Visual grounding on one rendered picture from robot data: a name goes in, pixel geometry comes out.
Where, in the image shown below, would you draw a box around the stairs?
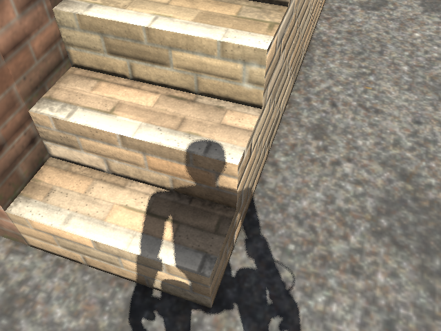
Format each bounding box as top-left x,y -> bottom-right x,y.
5,0 -> 326,308

